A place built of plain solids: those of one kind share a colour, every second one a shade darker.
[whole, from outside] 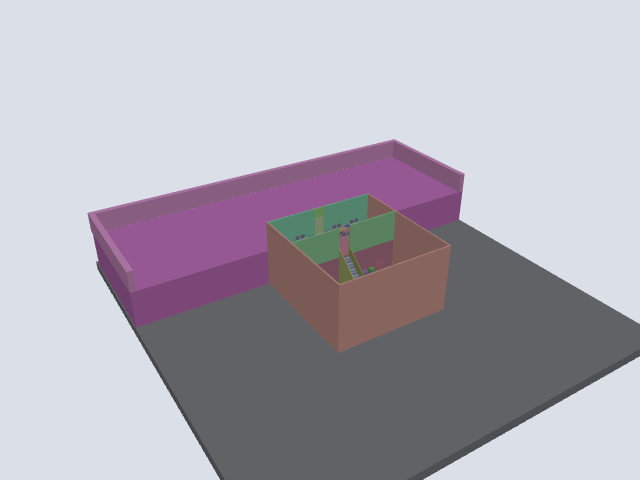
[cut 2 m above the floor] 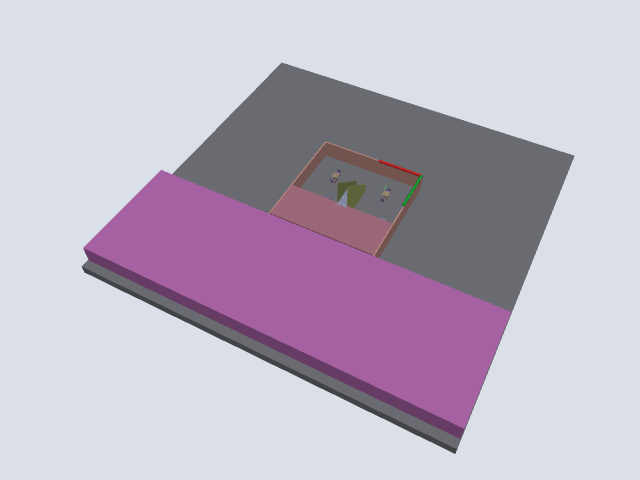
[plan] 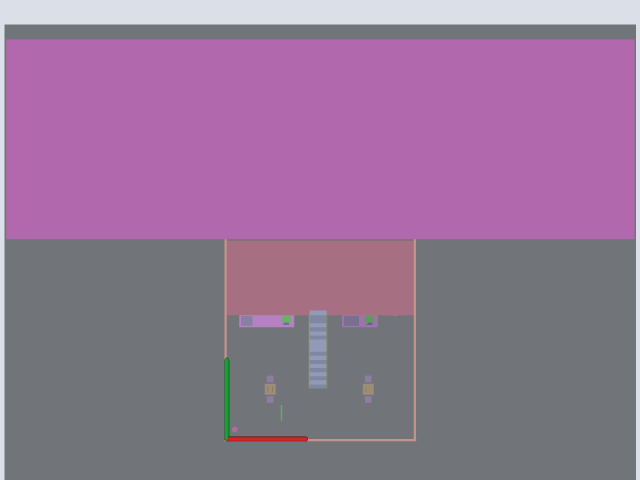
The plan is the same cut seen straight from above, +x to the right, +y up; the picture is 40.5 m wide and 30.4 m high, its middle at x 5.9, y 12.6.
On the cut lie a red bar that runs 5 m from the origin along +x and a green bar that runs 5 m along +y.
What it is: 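A cafe in the deep cellar of an old town house, fitted out in the 2010s to 2020s; 11.8 x 12.5 m; the hall a cellar under a ceiling 2.74 m high; over the flight a stairwell up to the entrance level's ceiling, 7.12 m over the hall's floor; the entrance level at street height, 3.88 m over the hall's floor, over the rear 4.7 m, with the street door 0.95 x 2.15 m and a glazed street front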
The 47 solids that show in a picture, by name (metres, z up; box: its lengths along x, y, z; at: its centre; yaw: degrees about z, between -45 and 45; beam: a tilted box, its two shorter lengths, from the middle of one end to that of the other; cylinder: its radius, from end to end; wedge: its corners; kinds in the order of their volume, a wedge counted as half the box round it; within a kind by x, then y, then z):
{
 "street_ground_1": {"box": [39.8, 12.65, 3.93], "at": [5.92, 18.98, 1.92]},
 "upper_1": {"box": [11.94, 4.71, 3.93], "at": [5.92, 10.2, 1.92]},
 "street_hedge_1": {"box": [0.6, 12.65, 2.2], "at": [-13.68, 18.98, 4.98]},
 "street_hedge_2": {"box": [39.8, 0.6, 2.2], "at": [5.92, 25.6, 4.98]},
 "street_hedge_3": {"box": [0.6, 12.65, 2.2], "at": [25.52, 18.98, 4.98]},
 "wall_1": {"box": [0.15, 12.8, 7.17], "at": [-0.07, 6.25, 3.54]},
 "wall_2": {"box": [7.22, 0.15, 7.17], "at": [3.46, -0.07, 3.54]},
 "wall_3": {"box": [1.5, 0.15, 7.17], "at": [7.52, -0.07, 3.54]},
 "wall_4": {"box": [4.02, 0.15, 7.17], "at": [9.98, -0.07, 3.54]},
 "wall_5": {"box": [0.15, 12.8, 7.17], "at": [11.91, 6.25, 3.54]},
 "stair_step_1": {"box": [1.09, 0.52, 0.25], "at": [5.78, 3.45, 0.08]},
 "stair_step_2": {"box": [1.09, 0.52, 0.46], "at": [5.78, 3.71, 0.18]},
 "stair_step_3": {"box": [1.09, 0.52, 0.66], "at": [5.78, 3.97, 0.28]},
 "stair_step_4": {"box": [1.09, 0.52, 0.87], "at": [5.78, 4.23, 0.38]},
 "stair_step_5": {"box": [1.09, 0.52, 1.07], "at": [5.78, 4.49, 0.49]},
 "stair_step_6": {"box": [1.09, 0.52, 1.28], "at": [5.78, 4.74, 0.59]},
 "stair_step_7": {"box": [1.09, 0.52, 1.48], "at": [5.78, 5.0, 0.69]},
 "stair_step_8": {"box": [1.09, 0.52, 1.68], "at": [5.78, 5.26, 0.79]},
 "stair_step_9": {"box": [1.09, 0.52, 1.89], "at": [5.78, 5.52, 0.89]},
 "stair_step_10": {"box": [1.09, 0.52, 2.09], "at": [5.78, 5.78, 1.0]},
 "stair_step_11": {"box": [1.09, 0.52, 2.5], "at": [5.78, 6.29, 1.2]},
 "stair_step_12": {"box": [1.09, 0.52, 2.7], "at": [5.78, 6.55, 1.3]},
 "stair_step_13": {"box": [1.09, 0.52, 2.91], "at": [5.78, 6.81, 1.4]},
 "stair_step_14": {"box": [1.09, 0.52, 3.11], "at": [5.78, 7.07, 1.51]},
 "stair_step_15": {"box": [1.09, 0.52, 3.32], "at": [5.78, 7.32, 1.61]},
 "stair_step_16": {"box": [1.09, 0.52, 3.52], "at": [5.78, 7.58, 1.71]},
 "stair_step_17": {"box": [1.09, 0.56, 3.73], "at": [5.78, 7.86, 1.81]},
 "entrance_wall_1": {"box": [5.18, 0.15, 3.29], "at": [2.59, 7.92, 5.47]},
 "entrance_wall_2": {"box": [5.46, 0.15, 3.29], "at": [9.11, 7.92, 5.47]},
 "window_wall_1": {"box": [5.18, 0.15, 3.24], "at": [2.59, 12.57, 5.5]},
 "window_wall_2": {"box": [5.46, 0.15, 3.24], "at": [9.11, 12.57, 5.5]},
 "stair_guard_1": {"wedge": [[5.18, 3.19, -0.02], [5.18, 3.19, 1.15], [5.18, 7.85, -0.02], [5.18, 7.85, 4.84], [5.25, 3.19, -0.02], [5.25, 3.19, 1.15], [5.25, 7.85, -0.02], [5.25, 7.85, 4.84]]},
 "stair_guard_2": {"wedge": [[6.32, 3.19, -0.02], [6.32, 3.19, 1.15], [6.32, 7.85, -0.02], [6.32, 7.85, 4.84], [6.38, 3.19, -0.02], [6.38, 3.19, 1.15], [6.38, 7.85, -0.02], [6.38, 7.85, 4.84]]},
 "street_door_wall_1": {"box": [1.2, 0.15, 3.24], "at": [5.78, 12.57, 5.5]},
 "display_1": {"box": [0.72, 0.62, 0.44], "at": [1.26, 7.48, 1.26]},
 "display_2": {"box": [0.96, 0.62, 0.47], "at": [7.9, 7.48, 1.28]},
 "coffee_machine_1": {"box": [0.6, 0.45, 0.45], "at": [3.75, 7.58, 1.26]},
 "coffee_machine_2": {"box": [0.6, 0.45, 0.45], "at": [9.04, 7.58, 1.26]},
 "counter_top_1": {"box": [3.48, 0.78, 0.04], "at": [2.52, 7.46, 1.02]},
 "counter_top_2": {"box": [2.27, 0.78, 0.04], "at": [8.43, 7.46, 1.02]},
 "street_door_leaf_1": {"box": [0.95, 0.04, 2.15], "at": [5.78, 12.48, 4.96]},
 "meeting_table_1": {"box": [0.7, 0.7, 0.07], "at": [2.74, 3.15, 0.71]},
 "meeting_table_2": {"box": [0.7, 0.7, 0.07], "at": [8.96, 3.15, 0.71]},
 "service_door_1": {"box": [0.95, 0.03, 2.1], "at": [10.31, 7.83, 1.0]},
 "side_chair_1": {"box": [0.42, 0.42, 0.09], "at": [2.74, 2.5, 0.4]},
 "side_chair_2": {"box": [0.42, 0.42, 0.09], "at": [8.96, 2.5, 0.4]},
 "side_chair_3": {"box": [0.42, 0.42, 0.09], "at": [8.96, 3.8, 0.4]}
}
